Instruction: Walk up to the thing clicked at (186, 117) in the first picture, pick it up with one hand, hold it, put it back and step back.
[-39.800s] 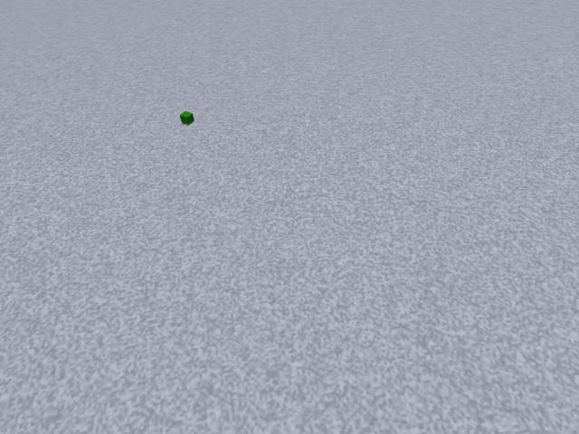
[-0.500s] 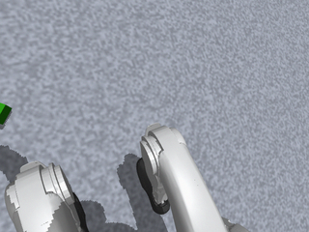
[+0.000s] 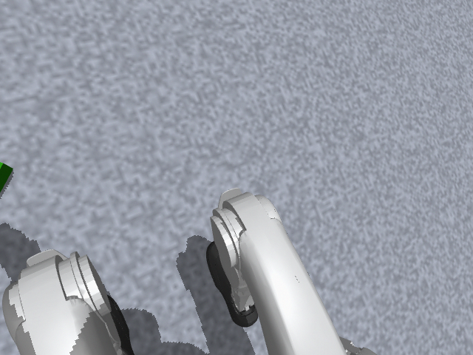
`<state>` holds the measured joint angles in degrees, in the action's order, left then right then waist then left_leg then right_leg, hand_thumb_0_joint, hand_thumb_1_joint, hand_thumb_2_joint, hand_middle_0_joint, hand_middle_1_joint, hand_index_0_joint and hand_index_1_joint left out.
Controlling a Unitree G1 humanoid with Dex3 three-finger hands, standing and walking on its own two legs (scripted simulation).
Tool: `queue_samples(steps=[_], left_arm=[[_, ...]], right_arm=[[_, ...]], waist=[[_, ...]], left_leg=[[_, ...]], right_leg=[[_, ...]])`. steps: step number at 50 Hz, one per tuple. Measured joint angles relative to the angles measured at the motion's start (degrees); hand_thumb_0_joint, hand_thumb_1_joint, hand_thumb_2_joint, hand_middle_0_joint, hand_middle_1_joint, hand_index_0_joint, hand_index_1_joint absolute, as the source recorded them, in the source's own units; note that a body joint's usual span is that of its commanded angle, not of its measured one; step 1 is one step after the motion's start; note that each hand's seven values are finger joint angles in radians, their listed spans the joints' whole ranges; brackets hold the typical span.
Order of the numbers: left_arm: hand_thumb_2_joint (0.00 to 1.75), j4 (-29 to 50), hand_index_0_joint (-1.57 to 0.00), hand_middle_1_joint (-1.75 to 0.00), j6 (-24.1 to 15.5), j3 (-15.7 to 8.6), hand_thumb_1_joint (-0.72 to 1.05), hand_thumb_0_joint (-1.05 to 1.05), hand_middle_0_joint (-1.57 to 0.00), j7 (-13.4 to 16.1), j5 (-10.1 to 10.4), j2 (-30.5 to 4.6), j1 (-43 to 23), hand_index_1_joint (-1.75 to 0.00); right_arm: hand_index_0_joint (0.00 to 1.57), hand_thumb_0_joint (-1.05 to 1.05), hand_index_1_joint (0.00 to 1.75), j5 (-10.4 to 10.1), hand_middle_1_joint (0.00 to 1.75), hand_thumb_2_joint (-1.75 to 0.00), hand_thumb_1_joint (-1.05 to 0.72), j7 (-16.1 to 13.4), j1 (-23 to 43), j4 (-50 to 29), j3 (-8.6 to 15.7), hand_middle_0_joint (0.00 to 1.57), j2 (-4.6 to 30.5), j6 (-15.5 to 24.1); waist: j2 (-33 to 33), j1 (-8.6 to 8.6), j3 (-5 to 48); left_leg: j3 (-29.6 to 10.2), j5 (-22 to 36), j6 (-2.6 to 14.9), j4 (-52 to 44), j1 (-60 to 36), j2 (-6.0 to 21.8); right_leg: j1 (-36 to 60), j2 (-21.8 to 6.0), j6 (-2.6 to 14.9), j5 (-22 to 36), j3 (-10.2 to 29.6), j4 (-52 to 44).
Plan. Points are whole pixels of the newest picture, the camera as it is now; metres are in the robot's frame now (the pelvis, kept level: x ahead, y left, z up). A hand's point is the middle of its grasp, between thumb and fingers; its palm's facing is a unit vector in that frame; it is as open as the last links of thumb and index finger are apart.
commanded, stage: rise first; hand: left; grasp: from above
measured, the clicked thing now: out of the picture +0.48 +0.31 -0.31
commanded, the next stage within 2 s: approach in 1.40 s
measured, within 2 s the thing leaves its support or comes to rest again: neither
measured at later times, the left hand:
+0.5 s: hand out of the picture +0.44 +0.34 -0.20, palm faces -0.18 -0.38 -0.91, open 13.9 cm
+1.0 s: hand out of the picture +0.45 +0.33 -0.21, palm faces -0.18 -0.39 -0.90, open 13.8 cm
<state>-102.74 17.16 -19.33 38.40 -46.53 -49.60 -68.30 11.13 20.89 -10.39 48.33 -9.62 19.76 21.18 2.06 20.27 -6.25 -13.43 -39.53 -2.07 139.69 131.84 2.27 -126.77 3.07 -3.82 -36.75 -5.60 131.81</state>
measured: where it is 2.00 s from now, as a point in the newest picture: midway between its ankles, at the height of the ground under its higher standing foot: (182, 326)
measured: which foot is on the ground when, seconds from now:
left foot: down 0.00-1.00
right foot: down 0.00-1.00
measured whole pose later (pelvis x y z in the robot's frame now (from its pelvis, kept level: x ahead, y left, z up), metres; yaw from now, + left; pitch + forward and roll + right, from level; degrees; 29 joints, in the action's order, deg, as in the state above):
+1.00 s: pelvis +0.00 +0.00 +0.00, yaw +0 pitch +31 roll -12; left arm -101.9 16.4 -19.5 39.6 -46.7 -50.0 -69.4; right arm 11.6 21.1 -11.0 48.4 -10.3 19.5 21.9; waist 3.2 20.8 -6.8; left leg -13.9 -40.0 -2.1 139.5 131.6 2.1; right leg -126.2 2.9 -3.6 -37.1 -6.1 131.3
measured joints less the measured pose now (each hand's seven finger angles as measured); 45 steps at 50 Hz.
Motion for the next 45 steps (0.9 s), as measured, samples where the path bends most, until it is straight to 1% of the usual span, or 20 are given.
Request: queue_samples(steps=[5, 12, 16, 17, 25, 30, 35, 37, 41, 45], left_arm=[[0.95, -0.28, -0.14, -1.03, -0.79, 0.38, -0.51, 0.00, -0.13, -0.16, -0.04, -0.26, 0.19, -1.03], [0.95, -0.13, -0.15, -1.03, -1.29, 0.17, -0.50, 0.00, -0.14, 0.87, 0.19, -0.45, -0.55, -1.03], [0.95, 0.63, -0.15, -1.02, -1.22, -1.16, -0.51, 0.00, -0.14, 1.47, 0.12, -0.71, -1.02, -1.02], [0.95, 0.77, -0.15, -1.02, -1.03, -1.16, -0.51, 0.00, -0.14, 1.57, 0.15, -0.66, -1.10, -1.02], [0.95, 1.08, -0.14, -1.02, 0.35, -0.84, -0.51, 0.00, -0.14, 1.14, 0.78, 0.31, -0.38, -1.02], [0.95, -0.08, -0.14, -1.02, 0.44, -1.03, -0.51, 0.00, -0.14, 0.55, 0.96, -0.02, -0.19, -1.02], [0.94, -0.86, -0.15, -1.03, -0.38, 0.06, -0.50, 0.00, -0.14, -0.43, 0.30, -0.89, -0.29, -1.03], [0.94, -1.04, -0.15, -1.04, -0.91, 0.12, -0.50, 0.00, -0.13, -0.35, -0.14, -1.21, -0.40, -1.03], [0.93, -0.38, -0.15, -1.05, -1.58, 1.23, -0.49, 0.00, -0.13, -0.27, -0.62, -1.08, -0.42, -1.04], [0.94, 0.57, -0.15, -1.05, -1.75, 0.72, -0.50, 0.00, -0.13, 0.50, -0.26, -0.78, -1.00, -1.05]], right_arm=[[0.19, 0.00, 0.30, 0.11, 0.29, -0.90, -0.91, -0.25, 0.13, 0.36, 0.05, 0.19, -0.24, 0.47], [0.19, 0.00, 0.30, 0.66, 0.29, -0.90, -0.91, -0.07, 0.13, 0.38, -0.52, 0.19, -0.28, 0.94], [0.19, 0.00, 0.30, 0.61, 0.29, -0.90, -0.91, 0.19, 0.19, 0.12, -0.56, 0.19, -0.10, 0.97], [0.19, 0.00, 0.30, 0.66, 0.29, -0.90, -0.91, 0.29, 0.15, 0.09, -0.51, 0.19, -0.06, 0.91], [0.19, 0.00, 0.30, 0.38, 0.29, -0.90, -0.91, 0.76, 0.02, -0.22, -0.04, 0.19, 0.35, 0.21], [0.19, 0.00, 0.30, 0.17, 0.29, -0.90, -0.91, 0.55, 0.28, -0.11, -0.06, 0.19, 0.38, 0.25], [0.19, 0.00, 0.30, 0.30, 0.29, -0.90, -0.91, 0.00, 0.47, 0.06, -0.24, 0.19, 0.28, 0.64], [0.19, 0.00, 0.30, 0.27, 0.29, -0.90, -0.91, -0.25, 0.50, 0.27, -0.31, 0.19, 0.25, 0.86], [0.19, 0.00, 0.30, 0.42, 0.29, -0.89, -0.91, -0.56, 0.25, 0.53, -0.18, 0.19, 0.04, 1.08], [0.19, 0.00, 0.30, 0.63, 0.29, -0.89, -0.91, -0.40, -0.06, 0.41, -0.52, 0.19, -0.12, 1.11]], waist=[[0.39, -0.06, -0.59], [1.25, 0.27, -1.26], [1.29, 0.46, -1.36], [1.26, 0.49, -1.30], [-0.04, 0.16, -0.15], [-0.10, 0.07, 0.00], [0.58, 0.19, -0.65], [0.79, 0.19, -0.95], [1.06, 0.18, -1.49], [1.21, 0.31, -1.52]], left_leg=[[0.07, 0.20, -0.01, -0.03, -0.03, -0.07], [-0.23, 0.02, -0.30, 0.07, -0.27, -0.23], [-0.51, -0.11, -0.38, 0.12, -0.18, -0.21], [-0.52, -0.17, -0.40, 0.11, -0.19, -0.20], [-0.23, -0.56, -0.25, -0.30, -0.28, -0.04], [-0.01, -0.27, -0.16, -0.33, -0.32, -0.01], [0.00, 0.34, -0.10, -0.07, -0.22, -0.13], [-0.09, 0.51, -0.08, 0.07, -0.10, -0.19], [-0.12, 0.50, 0.00, 0.13, -0.10, -0.26], [-0.16, 0.27, 0.10, -0.08, -0.10, -0.26]], right_leg=[[0.04, -0.05, 0.04, 0.12, 0.05, 0.03], [0.29, -0.18, 0.14, -0.08, -0.20, 0.15], [0.27, -0.14, 0.17, -0.12, -0.44, 0.02], [0.27, -0.14, 0.21, -0.16, -0.46, 0.02], [0.28, -0.15, 0.04, -0.53, -0.26, -0.31], [0.23, -0.11, 0.02, -0.25, -0.06, -0.24], [0.16, -0.11, -0.05, 0.28, -0.01, 0.04], [0.14, -0.11, 0.02, 0.43, -0.09, 0.09], [0.32, -0.15, 0.09, 0.36, -0.14, 0.04], [0.49, -0.20, -0.10, 0.12, -0.21, -0.30]])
